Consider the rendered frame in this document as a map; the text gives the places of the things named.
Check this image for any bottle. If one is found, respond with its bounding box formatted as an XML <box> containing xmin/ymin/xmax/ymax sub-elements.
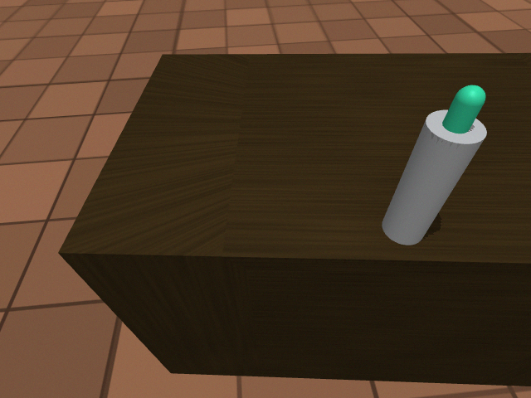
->
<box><xmin>382</xmin><ymin>85</ymin><xmax>487</xmax><ymax>245</ymax></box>

